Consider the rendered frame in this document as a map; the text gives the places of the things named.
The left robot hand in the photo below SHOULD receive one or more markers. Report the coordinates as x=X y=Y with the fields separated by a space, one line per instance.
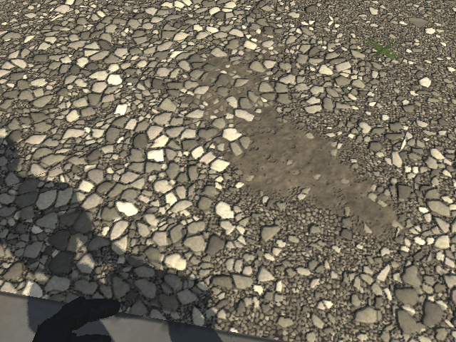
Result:
x=74 y=315

